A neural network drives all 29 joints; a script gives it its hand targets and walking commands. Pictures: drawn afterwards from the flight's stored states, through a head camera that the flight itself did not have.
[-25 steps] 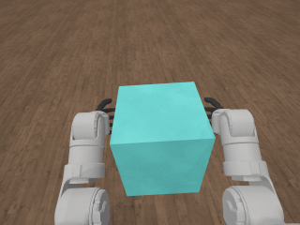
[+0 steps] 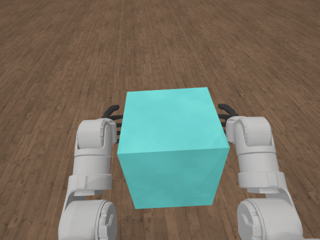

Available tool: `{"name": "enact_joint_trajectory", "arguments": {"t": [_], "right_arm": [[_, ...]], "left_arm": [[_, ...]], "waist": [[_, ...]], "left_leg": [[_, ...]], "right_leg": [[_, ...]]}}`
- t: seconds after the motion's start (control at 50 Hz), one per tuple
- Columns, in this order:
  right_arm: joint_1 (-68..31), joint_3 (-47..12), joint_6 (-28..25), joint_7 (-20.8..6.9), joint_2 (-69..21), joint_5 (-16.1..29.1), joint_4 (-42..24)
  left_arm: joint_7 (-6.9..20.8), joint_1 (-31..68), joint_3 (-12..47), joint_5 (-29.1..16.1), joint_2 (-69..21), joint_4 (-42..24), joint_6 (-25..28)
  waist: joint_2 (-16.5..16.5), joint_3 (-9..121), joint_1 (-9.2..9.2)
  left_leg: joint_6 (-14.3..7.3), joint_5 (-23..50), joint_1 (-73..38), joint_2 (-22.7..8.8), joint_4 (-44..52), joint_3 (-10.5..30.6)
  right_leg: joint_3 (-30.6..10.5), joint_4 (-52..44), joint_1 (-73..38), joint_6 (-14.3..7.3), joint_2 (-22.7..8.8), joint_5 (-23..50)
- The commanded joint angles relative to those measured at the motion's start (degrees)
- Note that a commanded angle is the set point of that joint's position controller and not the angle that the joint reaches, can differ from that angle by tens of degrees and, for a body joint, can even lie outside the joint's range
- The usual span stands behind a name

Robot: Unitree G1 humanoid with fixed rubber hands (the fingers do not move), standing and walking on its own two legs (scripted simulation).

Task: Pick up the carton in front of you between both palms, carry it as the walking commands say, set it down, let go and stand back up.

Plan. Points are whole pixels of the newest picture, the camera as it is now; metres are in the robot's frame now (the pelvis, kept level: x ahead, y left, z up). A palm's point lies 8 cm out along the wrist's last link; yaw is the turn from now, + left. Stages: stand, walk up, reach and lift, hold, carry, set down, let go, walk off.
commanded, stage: carry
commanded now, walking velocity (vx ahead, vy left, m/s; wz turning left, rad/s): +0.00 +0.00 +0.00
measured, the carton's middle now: (170, 149) +0.35 +0.00 +0.06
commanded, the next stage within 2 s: none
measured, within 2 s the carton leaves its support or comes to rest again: neither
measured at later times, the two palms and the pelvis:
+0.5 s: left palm (108, 129) +0.35 +0.15 +0.13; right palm (232, 128) +0.35 -0.15 +0.13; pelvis +0.00 +0.00 +0.00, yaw +0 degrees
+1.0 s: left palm (117, 94) +0.43 +0.13 +0.18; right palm (235, 88) +0.44 -0.17 +0.18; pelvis +0.07 -0.02 +0.00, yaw -1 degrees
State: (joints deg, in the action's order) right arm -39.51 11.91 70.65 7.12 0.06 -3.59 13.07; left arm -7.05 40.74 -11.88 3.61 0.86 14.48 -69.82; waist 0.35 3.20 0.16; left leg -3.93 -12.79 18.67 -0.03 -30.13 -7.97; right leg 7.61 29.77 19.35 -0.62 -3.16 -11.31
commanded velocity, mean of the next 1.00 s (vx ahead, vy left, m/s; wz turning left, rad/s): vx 0.21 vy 0.00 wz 0.00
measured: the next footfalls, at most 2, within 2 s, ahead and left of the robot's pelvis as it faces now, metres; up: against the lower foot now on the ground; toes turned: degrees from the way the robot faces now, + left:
left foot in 1.26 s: +0.40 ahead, +0.15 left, +0.09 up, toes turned +4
right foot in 1.78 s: +0.69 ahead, -0.03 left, +0.09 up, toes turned -6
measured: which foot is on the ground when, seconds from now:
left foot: down 0.00-0.86, up 0.88-1.00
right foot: down 0.00-1.00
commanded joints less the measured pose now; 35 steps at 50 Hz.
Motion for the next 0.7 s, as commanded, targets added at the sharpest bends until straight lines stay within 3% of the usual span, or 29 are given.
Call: {"name": "enact_joint_trajectory", "arguments": {"t": [0.0,0.58,0.62,0.66,0.68], "right_arm": [[-43.5,-31.3,-2.1,-13.6,-63.4,23.9,-6.9],[-43.5,-31.4,-2.1,-13.6,-63.5,24.0,-7.0],[-45.2,-31.7,-2.1,-13.5,-63.2,24.4,-8.3],[-47.3,-32.3,-1.8,-13.2,-62.7,25.0,-10.1],[-48.3,-32.6,-1.5,-12.9,-62.2,25.4,-11.2]], "left_arm": [[13.6,40.8,31.9,-24.8,-66.1,-6.2,1.0],[13.6,40.7,31.9,-24.7,-66.0,-6.3,1.0],[13.5,42.1,32.3,-25.2,-66.0,-7.6,1.0],[13.2,44.4,33.0,-26.0,-65.7,-9.9,0.6],[13.0,46.0,33.4,-26.2,-65.3,-11.1,0.4]], "waist": [[-0.8,22.4,-0.1],[-0.7,22.4,-0.11],[-1.7,21.9,-0.27],[-4.8,20.0,-0.82],[-6.2,18.8,-1.59]], "left_leg": [[-0.9,9.2,-8.0,-9.2,5.0,9.2],[-0.9,9.1,-8.0,-9.2,4.8,9.0],[-1.0,-1.8,-7.7,-9.4,7.7,9.7],[-2.9,-19.6,-6.5,-10.5,12.1,13.6],[-4.5,-25.9,-6.8,-12.2,14.6,16.8]], "right_leg": [[-6.9,-3.2,-7.6,-1.9,-6.1,3.7],[-6.8,-3.2,-7.7,-1.9,-6.2,4.1],[-5.6,-3.4,-6.9,-2.0,-5.4,-3.6],[-2.6,0.5,-3.2,-2.5,-1.5,-14.8],[-1.0,4.5,0.0,-2.6,0.2,-16.2]]}}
